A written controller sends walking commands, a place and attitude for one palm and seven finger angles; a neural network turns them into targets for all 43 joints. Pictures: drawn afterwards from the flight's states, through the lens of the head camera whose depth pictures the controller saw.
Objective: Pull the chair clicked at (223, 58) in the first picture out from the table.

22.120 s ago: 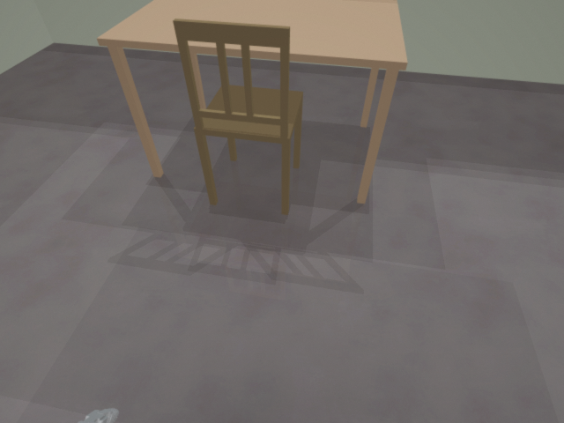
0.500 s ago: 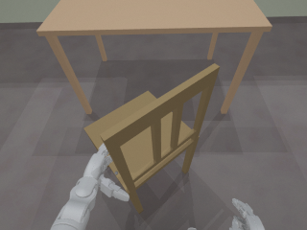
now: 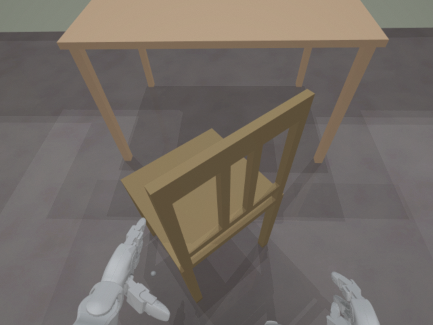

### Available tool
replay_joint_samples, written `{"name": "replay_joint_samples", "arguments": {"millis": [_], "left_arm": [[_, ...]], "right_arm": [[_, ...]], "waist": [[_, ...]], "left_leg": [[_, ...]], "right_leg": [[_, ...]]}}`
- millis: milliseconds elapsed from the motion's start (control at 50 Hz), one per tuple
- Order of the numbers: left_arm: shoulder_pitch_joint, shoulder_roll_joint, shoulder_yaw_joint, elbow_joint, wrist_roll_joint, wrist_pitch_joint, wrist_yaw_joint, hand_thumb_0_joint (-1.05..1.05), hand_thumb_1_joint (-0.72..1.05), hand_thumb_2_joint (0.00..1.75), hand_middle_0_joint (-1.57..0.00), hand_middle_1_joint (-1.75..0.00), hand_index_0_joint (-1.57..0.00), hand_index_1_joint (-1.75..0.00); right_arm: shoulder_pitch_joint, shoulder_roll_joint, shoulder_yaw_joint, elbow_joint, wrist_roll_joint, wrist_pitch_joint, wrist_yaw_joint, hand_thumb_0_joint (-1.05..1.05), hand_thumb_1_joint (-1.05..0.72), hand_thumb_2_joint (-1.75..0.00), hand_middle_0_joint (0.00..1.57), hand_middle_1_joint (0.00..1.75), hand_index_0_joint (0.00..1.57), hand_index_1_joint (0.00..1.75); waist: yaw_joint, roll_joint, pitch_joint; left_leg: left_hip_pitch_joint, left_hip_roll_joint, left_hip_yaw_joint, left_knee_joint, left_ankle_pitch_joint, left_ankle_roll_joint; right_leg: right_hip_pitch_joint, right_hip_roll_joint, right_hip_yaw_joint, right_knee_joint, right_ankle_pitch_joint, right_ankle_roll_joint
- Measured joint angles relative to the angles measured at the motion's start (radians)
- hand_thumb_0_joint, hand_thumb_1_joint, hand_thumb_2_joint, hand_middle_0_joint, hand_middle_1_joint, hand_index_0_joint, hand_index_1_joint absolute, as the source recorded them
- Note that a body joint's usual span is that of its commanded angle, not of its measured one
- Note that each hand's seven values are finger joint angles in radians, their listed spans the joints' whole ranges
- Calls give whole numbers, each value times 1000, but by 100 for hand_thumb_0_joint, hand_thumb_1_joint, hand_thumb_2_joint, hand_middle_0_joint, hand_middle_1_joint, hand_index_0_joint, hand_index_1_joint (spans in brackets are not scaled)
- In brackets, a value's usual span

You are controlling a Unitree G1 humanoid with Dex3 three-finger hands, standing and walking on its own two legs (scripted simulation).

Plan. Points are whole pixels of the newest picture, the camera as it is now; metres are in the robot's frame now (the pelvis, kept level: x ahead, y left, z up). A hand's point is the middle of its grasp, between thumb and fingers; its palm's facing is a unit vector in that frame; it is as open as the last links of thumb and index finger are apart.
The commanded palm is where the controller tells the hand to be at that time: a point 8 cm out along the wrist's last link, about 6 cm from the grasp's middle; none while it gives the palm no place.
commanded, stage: draw the fingers out of the gap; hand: left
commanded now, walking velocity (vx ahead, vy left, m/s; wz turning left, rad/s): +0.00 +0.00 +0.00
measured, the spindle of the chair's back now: (223, 199) +0.40 -0.01 -0.07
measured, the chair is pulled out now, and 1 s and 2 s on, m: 0.51 0.51 0.51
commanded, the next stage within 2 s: draw the hand back to the body in 0.44 s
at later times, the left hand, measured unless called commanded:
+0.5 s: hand (143, 317) +0.16 +0.13 -0.03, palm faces -0.15 -0.97 -0.17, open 17.5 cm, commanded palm +0.14 +0.17 -0.01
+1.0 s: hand (115, 303) +0.16 +0.15 +0.05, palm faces -0.04 -1.00 -0.08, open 17.5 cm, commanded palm +0.13 +0.22 +0.07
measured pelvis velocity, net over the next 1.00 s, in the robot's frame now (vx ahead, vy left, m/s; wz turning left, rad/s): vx -0.01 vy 0.01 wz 0.01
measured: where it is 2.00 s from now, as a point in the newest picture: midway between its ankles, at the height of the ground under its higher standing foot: outside the picture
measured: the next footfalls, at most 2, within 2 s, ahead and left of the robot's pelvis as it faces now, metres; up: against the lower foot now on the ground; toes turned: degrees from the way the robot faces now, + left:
none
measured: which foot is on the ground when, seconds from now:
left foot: down 0.00-1.00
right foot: down 0.00-1.00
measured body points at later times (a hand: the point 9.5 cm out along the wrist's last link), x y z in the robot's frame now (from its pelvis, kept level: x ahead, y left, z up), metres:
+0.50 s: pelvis +0.00 +0.01 -0.01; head +0.02 +0.00 +0.44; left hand +0.16 +0.18 -0.02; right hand +0.18 -0.22 -0.08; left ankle -0.03 +0.14 -0.70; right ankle +0.02 -0.13 -0.70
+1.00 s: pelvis -0.01 +0.01 -0.03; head +0.02 -0.01 +0.42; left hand +0.16 +0.21 +0.06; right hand +0.18 -0.22 -0.10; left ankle -0.03 +0.14 -0.70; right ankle +0.02 -0.13 -0.70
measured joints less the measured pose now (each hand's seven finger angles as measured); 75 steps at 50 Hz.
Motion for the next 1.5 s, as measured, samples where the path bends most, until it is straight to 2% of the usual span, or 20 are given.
{"name": "replay_joint_samples", "arguments": {"millis": [180, 480, 580, 600, 640, 700, 820, 860, 900, 940, 1000, 1080, 1140, 1220, 1320, 1500], "left_arm": [[106, -5, -20, -110, 8, 9, 0, -1, -54, 20, 0, 0, 0, 0], [319, -7, -52, -308, 39, 35, 24, -1, -54, 21, 0, 0, 0, 0], [384, -19, -85, -368, 51, 43, 28, -1, -54, 20, 0, 0, 0, 0], [395, -27, -84, -379, 14, 28, 27, -1, -54, 20, 0, 0, 0, 0], [409, -46, -71, -399, -48, -43, 22, -2, -54, 20, 0, 0, 0, 0], [406, -53, -30, -444, -103, -147, 17, -2, -54, 20, -1, 0, -1, 0], [376, -49, 73, -493, -136, -381, -6, -2, -55, 20, 0, 0, 0, 0], [375, -49, 85, -493, -141, -406, -36, -1, -55, 20, 0, 0, 0, 0], [386, -42, 84, -496, -145, -381, -69, -1, -55, 20, 0, 0, 0, 0], [408, -28, 83, -503, -154, -331, -93, -2, -55, 20, 0, 0, 0, 0], [444, 3, 103, -532, -179, -277, -98, -2, -55, 20, 0, 0, 0, 0], [457, 28, 176, -576, -222, -286, -77, -2, -52, 22, -1, -1, -1, -1], [447, 55, 198, -608, -120, -220, 43, -2, -46, 25, -2, -2, -2, -2], [460, 41, 179, -612, -48, -144, 155, -1, -36, 30, -3, -4, -3, -4], [437, 54, 165, -581, -16, -103, 205, -1, -20, 37, -5, -8, -5, -7], [355, 95, 273, -579, -11, -121, 236, -1, 12, 53, -10, -14, -10, -14]], "right_arm": [[-13, 15, 6, -17, -2, -33, -6, 1, -90, -90, 20, 30, 20, 30], [-13, 39, 6, -66, -2, -36, -20, 2, -90, -90, 20, 30, 20, 30], [-11, 42, 2, -77, -1, -35, -25, 2, -90, -90, 20, 30, 20, 30], [-13, 43, 4, -78, -2, -40, -28, 2, -90, -90, 20, 30, 20, 30], [-14, 46, 5, -71, -3, -64, -31, 2, -90, -90, 20, 30, 20, 30], [-10, 56, 4, -55, -1, -88, -30, 2, -90, -90, 20, 30, 20, 30], [-22, 70, -12, -12, 3, -102, 6, 2, -90, -90, 20, 30, 20, 30], [-33, 70, -16, -4, 7, -90, 15, 2, -90, -90, 20, 30, 20, 30], [-41, 71, -17, -3, 13, -73, 13, 2, -90, -90, 20, 30, 20, 30], [-42, 72, -15, -8, 19, -59, 4, 2, -90, -90, 20, 30, 20, 30], [-33, 77, -14, -16, 28, -57, -19, 2, -90, -90, 20, 30, 20, 30], [-19, 75, -14, -8, 36, -82, -37, 2, -90, -90, 20, 30, 20, 30], [-12, 71, -14, -4, 25, -60, -56, 2, -90, -90, 20, 30, 20, 30], [-17, 61, -9, -1, 12, -30, -71, 2, -90, -90, 20, 30, 20, 30], [-25, 55, 3, 20, 0, -21, -86, 2, -90, -90, 20, 30, 20, 30], [-47, 56, 19, 64, -12, -41, -72, 2, -90, -90, 20, 30, 20, 30]], "waist": [[5, 4, -20], [14, 2, -41], [14, 11, -50], [13, 11, -49], [19, 3, -45], [35, -14, -43], [50, -10, -55], [51, -1, -54], [49, 8, -50], [47, 15, -49], [48, 17, -49], [56, 20, -50], [76, 20, -38], [76, 35, -15], [88, 35, 21], [100, 36, 66]], "left_leg": [[-24, -6, -7, 39, -16, 6], [-68, -10, -16, 110, -48, 13], [-86, -13, -18, 133, -59, 17], [-92, -13, -18, 140, -61, 17], [-112, -12, -19, 161, -69, 15], [-140, -8, -25, 192, -80, 11], [-199, 0, -36, 257, -104, 3], [-207, 2, -34, 271, -111, 3], [-197, 3, -30, 269, -113, 4], [-176, 2, -26, 254, -109, 5], [-134, 3, -22, 219, -99, 5], [-82, 8, -32, 175, -84, 1], [-8, 12, -27, 118, -66, -5], [100, 9, -21, 24, -31, 1], [217, 5, -12, -85, 14, 5], [366, 4, 3, -240, 75, 6]], "right_leg": [[-14, -7, -5, 26, -10, 6], [-47, -13, -10, 78, -34, 13], [-62, -16, -10, 97, -43, 16], [-68, -17, -10, 103, -45, 16], [-88, -16, -9, 123, -51, 16], [-114, -13, -13, 151, -62, 11], [-169, -7, -20, 207, -82, 4], [-177, -5, -18, 220, -86, 5], [-170, -4, -14, 220, -87, 7], [-152, -4, -10, 209, -85, 8], [-114, -2, -9, 180, -78, 6], [-55, 3, -21, 132, -65, 3], [16, 8, -20, 78, -48, 2], [124, 8, -20, -12, -16, 5], [236, 8, -18, -111, 22, 8], [373, 13, -10, -248, 77, 9]]}}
